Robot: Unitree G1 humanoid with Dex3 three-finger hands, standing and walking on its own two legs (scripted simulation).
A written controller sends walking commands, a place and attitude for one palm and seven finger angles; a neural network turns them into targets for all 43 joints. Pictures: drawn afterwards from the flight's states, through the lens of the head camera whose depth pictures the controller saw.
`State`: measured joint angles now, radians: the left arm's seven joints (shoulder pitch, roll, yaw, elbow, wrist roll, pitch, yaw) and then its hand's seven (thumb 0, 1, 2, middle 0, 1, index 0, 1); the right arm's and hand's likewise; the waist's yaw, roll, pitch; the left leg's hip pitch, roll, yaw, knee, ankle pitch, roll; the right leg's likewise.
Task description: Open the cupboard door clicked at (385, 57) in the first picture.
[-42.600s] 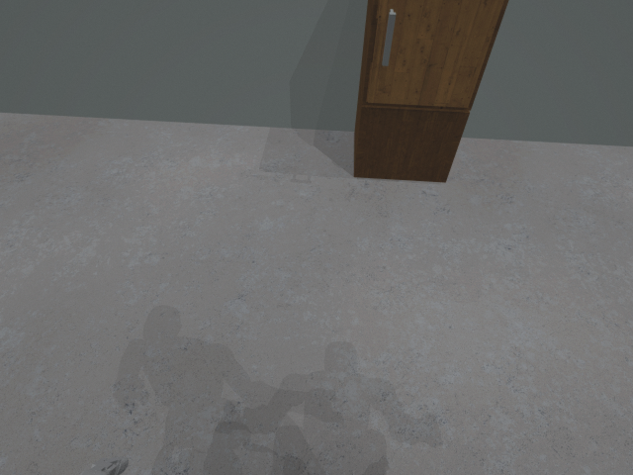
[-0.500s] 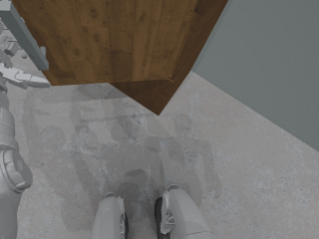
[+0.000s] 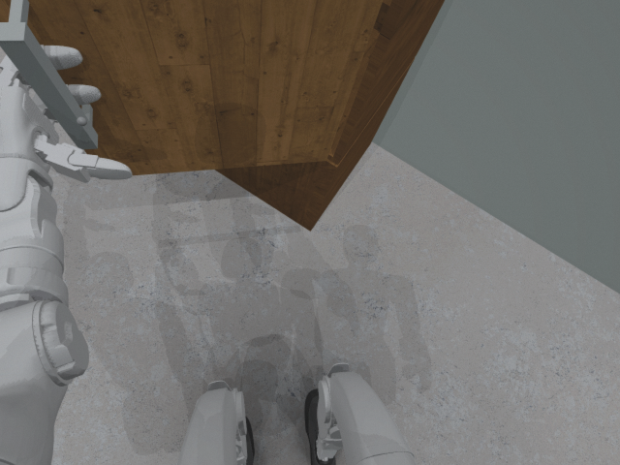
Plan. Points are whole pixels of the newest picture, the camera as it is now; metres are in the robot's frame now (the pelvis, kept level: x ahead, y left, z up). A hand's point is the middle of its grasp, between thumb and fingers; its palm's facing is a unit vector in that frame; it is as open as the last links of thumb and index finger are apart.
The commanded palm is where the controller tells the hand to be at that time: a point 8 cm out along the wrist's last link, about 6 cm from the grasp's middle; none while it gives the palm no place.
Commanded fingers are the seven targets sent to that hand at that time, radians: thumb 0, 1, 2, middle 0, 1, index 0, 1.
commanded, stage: slide the fingers in behind the handle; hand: left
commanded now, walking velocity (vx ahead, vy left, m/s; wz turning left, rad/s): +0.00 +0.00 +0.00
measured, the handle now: (58, 82) +0.56 +0.26 +0.04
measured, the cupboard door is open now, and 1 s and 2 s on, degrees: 42 42 71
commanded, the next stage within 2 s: close the thumb around the handle in 0.34 s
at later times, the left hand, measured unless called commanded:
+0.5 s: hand (76, 124) +0.51 +0.23 +0.04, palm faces +0.09 -1.00 -0.01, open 14.0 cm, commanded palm +0.49 +0.26 +0.04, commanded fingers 0.00 -0.28 0.40 -0.32 -1.22 -0.32 -1.22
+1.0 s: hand (78, 123) +0.51 +0.23 +0.04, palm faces +0.08 -1.00 +0.00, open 6.5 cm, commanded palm +0.49 +0.26 +0.04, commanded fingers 0.00 0.90 0.90 -0.40 -1.35 -0.40 -1.35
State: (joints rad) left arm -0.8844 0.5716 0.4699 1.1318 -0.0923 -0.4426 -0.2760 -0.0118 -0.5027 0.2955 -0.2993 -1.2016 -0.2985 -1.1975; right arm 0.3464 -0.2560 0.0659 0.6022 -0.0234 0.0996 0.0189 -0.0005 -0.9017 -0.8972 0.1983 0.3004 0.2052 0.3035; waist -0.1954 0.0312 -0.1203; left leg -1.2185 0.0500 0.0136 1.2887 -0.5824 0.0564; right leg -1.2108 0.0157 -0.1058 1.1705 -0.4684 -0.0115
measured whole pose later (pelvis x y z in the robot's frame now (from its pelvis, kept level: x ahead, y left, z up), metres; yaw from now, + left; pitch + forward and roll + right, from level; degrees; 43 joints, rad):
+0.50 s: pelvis +0.00 -0.01 +0.00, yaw +0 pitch +29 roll -5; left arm -0.88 0.58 0.47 1.15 -0.10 -0.46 -0.28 -0.01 -0.50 0.30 -0.30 -1.20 -0.30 -1.20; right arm 0.33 -0.27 0.06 0.60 -0.02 0.09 0.01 0.00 -0.90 -0.90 0.20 0.30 0.20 0.30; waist -0.19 0.03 -0.12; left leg -1.22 0.05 0.01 1.29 -0.58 0.05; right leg -1.21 0.02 -0.11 1.18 -0.47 -0.02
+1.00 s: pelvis +0.00 +0.00 +0.00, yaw +0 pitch +29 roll -5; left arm -0.90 0.58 0.46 1.15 -0.10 -0.45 -0.28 0.00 0.58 0.76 -0.37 -1.32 -0.38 -1.31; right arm 0.34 -0.26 0.06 0.61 -0.02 0.09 0.01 0.00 -0.90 -0.90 0.20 0.30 0.20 0.30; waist -0.19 0.03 -0.12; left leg -1.23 0.05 0.01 1.30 -0.58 0.06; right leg -1.22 0.02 -0.11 1.18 -0.47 -0.01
